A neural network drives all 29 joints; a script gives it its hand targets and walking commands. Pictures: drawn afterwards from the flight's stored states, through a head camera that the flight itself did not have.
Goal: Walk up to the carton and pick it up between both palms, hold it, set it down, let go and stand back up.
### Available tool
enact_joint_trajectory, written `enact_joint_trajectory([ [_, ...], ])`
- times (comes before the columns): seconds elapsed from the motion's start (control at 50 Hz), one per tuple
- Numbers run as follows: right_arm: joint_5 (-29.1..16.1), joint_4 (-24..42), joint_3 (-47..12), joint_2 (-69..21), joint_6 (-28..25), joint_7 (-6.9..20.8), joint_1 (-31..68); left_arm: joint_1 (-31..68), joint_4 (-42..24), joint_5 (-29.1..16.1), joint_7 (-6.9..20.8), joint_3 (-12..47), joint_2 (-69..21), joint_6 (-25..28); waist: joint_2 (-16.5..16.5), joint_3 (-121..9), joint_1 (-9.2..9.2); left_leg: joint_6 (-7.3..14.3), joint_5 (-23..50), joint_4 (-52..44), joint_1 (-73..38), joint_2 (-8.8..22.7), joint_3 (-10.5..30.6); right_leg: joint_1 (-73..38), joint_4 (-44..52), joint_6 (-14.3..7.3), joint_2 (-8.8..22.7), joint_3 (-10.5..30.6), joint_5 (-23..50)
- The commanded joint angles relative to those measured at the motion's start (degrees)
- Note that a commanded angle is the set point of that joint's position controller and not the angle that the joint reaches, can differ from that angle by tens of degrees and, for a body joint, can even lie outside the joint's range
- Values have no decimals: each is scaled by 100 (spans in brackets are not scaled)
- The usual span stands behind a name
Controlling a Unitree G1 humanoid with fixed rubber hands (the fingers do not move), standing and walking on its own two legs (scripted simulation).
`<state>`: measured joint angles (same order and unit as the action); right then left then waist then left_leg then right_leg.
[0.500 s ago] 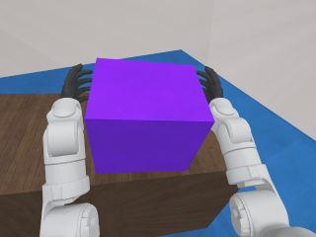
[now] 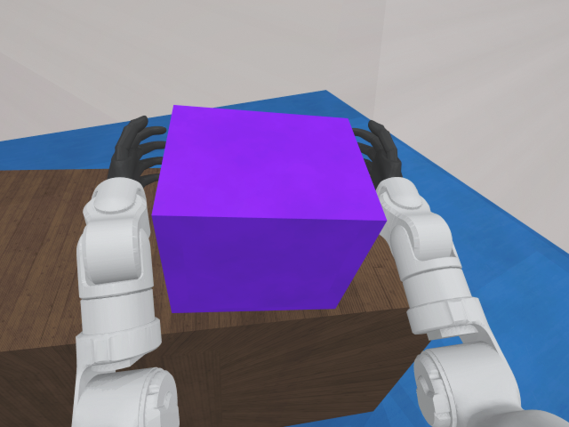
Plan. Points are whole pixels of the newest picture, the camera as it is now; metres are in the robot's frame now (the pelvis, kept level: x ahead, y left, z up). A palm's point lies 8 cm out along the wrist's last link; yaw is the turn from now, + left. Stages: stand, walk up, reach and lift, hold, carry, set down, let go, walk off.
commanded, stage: hold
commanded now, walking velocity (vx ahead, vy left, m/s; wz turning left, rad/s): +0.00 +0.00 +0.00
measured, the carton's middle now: (260, 214) +0.35 +0.01 +0.15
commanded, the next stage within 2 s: none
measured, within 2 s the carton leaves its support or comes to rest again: neither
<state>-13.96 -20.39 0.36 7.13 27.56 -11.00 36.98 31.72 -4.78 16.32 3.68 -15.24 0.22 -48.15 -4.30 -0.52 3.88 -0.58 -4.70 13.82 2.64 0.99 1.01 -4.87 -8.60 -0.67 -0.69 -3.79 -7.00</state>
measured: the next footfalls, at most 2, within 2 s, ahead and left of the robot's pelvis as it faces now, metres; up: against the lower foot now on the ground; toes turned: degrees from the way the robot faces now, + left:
none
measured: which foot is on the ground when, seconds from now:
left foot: down 0.00-1.00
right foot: down 0.00-1.00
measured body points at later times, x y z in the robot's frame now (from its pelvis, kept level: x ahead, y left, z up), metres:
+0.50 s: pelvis +0.00 +0.00 +0.00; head -0.04 +0.03 +0.45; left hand +0.36 +0.18 +0.21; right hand +0.37 -0.16 +0.21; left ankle +0.04 +0.12 -0.75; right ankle -0.02 -0.11 -0.75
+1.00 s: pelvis +0.00 +0.00 +0.00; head -0.04 +0.03 +0.45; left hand +0.36 +0.18 +0.21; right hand +0.38 -0.16 +0.21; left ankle +0.04 +0.12 -0.75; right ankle -0.01 -0.11 -0.75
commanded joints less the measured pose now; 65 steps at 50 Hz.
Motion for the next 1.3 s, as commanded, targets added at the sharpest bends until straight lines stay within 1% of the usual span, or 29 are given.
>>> enact_joint_trajectory([
  [0.0,-339,1414,-1273,-1885,-272,390,3554,3256,-647,-875,633,2196,-2119,333,478,-1630,47,-165,699,34,-1036,-280,-248,345,81,208,-173,-168,703],
  [0.06,-321,1389,-1241,-1872,-274,397,3547,3243,-622,-874,627,2193,-2131,345,508,-1741,70,-173,753,64,-1079,-280,-241,312,77,200,-185,-169,747],
  [0.08,-309,1293,-1105,-1861,-323,430,3730,3553,-995,-967,570,2466,-2007,389,756,-1838,259,-230,780,89,-1142,-265,-193,558,25,185,-276,-257,616],
  [0.1,-269,1249,-1102,-1870,-328,451,3723,3515,-912,-959,531,2477,-2071,369,734,-1812,197,-229,816,114,-1203,-250,-203,614,63,170,-242,-251,528],
  [0.12,-249,1288,-1103,-1870,-320,465,3706,3459,-841,-959,514,2452,-2115,347,708,-1825,204,-207,802,117,-1196,-240,-199,590,69,166,-241,-235,536],
  [0.18,-229,1165,-1152,-1874,-271,457,3607,3296,-581,-895,560,2203,-2027,325,500,-1737,101,-133,865,110,-1086,-251,-207,425,75,204,-210,-209,683],
  [0.3,-374,1412,-1336,-1924,-259,369,3534,3192,-800,-852,656,2153,-1999,334,448,-1962,83,-122,1440,205,-1237,-314,-175,154,-12,263,-205,-181,1419],
  [0.34,-415,1478,-1391,-1933,-257,346,3512,3184,-881,-851,675,2175,-1990,331,462,-1972,85,-128,1526,214,-1271,-322,-167,138,-27,272,-197,-177,1545],
  [0.44,-417,1502,-1385,-1923,-264,350,3530,3206,-916,-874,656,2240,-1980,310,493,-1831,92,-149,1325,167,-1235,-301,-181,240,9,251,-199,-191,1305],
  [0.54,-344,1389,-1278,-1917,-279,386,3600,3285,-798,-905,615,2255,-1996,308,515,-1733,106,-142,993,117,-1135,-279,-207,357,46,231,-202,-204,933],
  [0.64,-285,1279,-1197,-1913,-281,403,3648,3338,-662,-909,601,2216,-2003,327,518,-1738,110,-125,840,103,-1076,-272,-214,404,54,226,-204,-212,764],
  [0.94,-301,1300,-1233,-1930,-282,398,3639,3342,-702,-882,623,2201,-2000,360,525,-1852,105,-124,1057,147,-1125,-287,-193,341,16,235,-213,-213,976],
  [1.28,-306,1322,-1240,-1920,-286,398,3616,3305,-723,-892,615,2217,-2000,341,517,-1817,108,-130,1058,145,-1134,-282,-197,341,27,233,-209,-209,966],
])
